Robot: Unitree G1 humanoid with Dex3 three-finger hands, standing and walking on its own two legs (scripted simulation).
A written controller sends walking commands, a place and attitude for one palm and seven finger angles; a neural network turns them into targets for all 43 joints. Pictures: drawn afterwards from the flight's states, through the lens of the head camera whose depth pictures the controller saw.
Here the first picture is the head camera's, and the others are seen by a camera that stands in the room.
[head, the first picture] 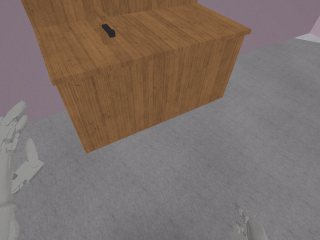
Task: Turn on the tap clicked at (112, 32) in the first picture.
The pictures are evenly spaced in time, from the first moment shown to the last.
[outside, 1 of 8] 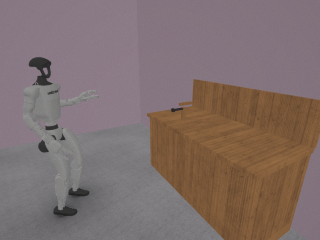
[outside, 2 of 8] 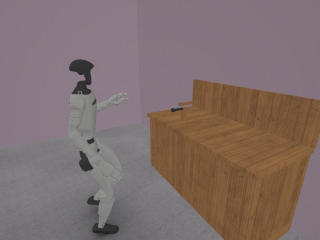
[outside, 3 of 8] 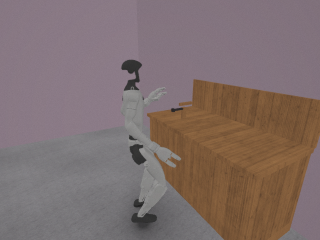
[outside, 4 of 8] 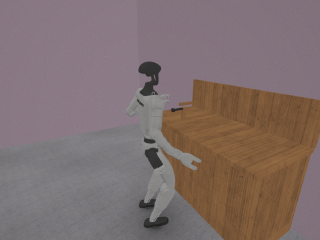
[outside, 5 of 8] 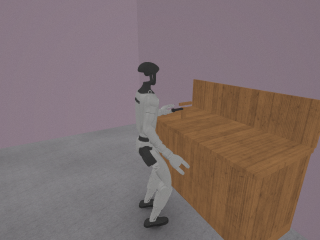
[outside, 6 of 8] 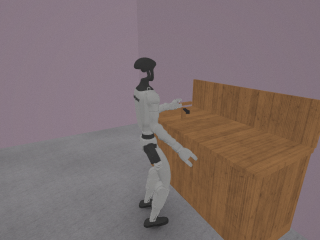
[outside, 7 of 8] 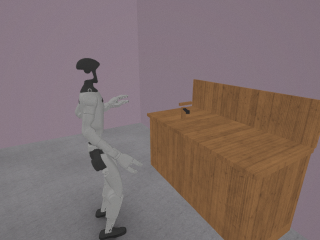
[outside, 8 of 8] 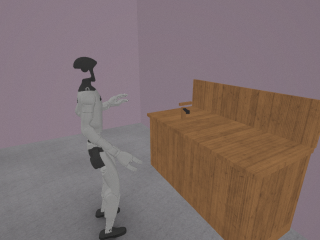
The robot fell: no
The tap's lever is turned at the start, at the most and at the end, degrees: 0 70 70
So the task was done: yes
